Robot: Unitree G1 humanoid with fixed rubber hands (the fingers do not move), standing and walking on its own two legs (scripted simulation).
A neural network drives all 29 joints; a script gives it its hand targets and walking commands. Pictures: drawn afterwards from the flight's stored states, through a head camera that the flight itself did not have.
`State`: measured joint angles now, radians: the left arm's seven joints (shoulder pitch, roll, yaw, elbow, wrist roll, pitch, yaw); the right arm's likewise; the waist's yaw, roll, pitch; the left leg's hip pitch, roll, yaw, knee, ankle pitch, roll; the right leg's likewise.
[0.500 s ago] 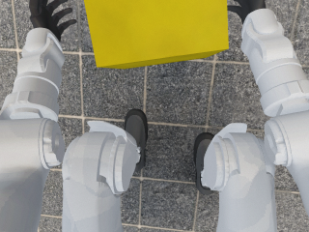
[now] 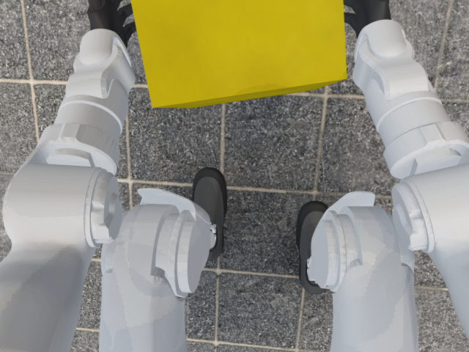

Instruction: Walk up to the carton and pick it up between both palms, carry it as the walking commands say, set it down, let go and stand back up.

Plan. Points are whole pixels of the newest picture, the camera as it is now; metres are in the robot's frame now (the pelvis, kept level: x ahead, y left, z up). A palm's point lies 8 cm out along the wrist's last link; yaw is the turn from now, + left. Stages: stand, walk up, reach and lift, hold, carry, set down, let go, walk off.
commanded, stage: reach and lift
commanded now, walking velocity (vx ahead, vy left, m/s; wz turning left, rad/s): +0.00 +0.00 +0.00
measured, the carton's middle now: (241, 38) +0.52 +0.07 -0.26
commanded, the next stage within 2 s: none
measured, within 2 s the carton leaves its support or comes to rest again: leaves its support in 0.84 s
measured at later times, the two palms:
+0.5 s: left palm (111, 36) +0.50 +0.23 -0.18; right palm (367, 18) +0.54 -0.10 -0.20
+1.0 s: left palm (99, 40) +0.49 +0.24 -0.15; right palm (375, 15) +0.53 -0.10 -0.16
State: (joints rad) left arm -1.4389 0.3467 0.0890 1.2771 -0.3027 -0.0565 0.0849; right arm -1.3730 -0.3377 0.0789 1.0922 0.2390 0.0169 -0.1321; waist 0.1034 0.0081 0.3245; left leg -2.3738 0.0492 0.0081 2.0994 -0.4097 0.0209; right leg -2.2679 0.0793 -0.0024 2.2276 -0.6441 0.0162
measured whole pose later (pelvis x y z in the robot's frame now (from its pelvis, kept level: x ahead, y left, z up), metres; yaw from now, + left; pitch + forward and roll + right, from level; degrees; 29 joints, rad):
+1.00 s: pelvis -0.02 +0.00 +0.00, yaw -1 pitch +27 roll +0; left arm -1.41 0.33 0.16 1.02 -0.29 0.15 0.17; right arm -1.44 -0.32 -0.03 1.00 0.18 0.21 -0.15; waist 0.12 -0.03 0.52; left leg -2.19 0.00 -0.03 2.11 -0.39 -0.03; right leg -2.11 0.12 0.00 2.23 -0.60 0.03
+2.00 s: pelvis -0.04 +0.00 +0.09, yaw -2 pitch +25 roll -1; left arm -1.24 0.15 0.44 0.46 0.02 0.43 0.14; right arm -1.30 -0.20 -0.27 0.61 0.00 0.39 -0.08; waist 0.13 -0.04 0.52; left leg -1.92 -0.06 -0.08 1.85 -0.37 -0.07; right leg -1.85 0.16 0.02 1.95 -0.54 0.03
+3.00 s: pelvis -0.04 +0.00 +0.20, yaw -2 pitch +16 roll -1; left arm -1.04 0.07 0.40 0.37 0.06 0.47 0.15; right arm -1.11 -0.17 -0.25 0.57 0.01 0.39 -0.07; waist 0.13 -0.06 0.52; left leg -1.43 -0.06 -0.11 1.49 -0.34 -0.07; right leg -1.37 0.18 0.07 1.56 -0.47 0.02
